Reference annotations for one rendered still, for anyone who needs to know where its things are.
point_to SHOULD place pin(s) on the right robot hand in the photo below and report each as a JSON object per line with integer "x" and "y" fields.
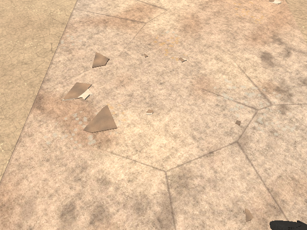
{"x": 287, "y": 225}

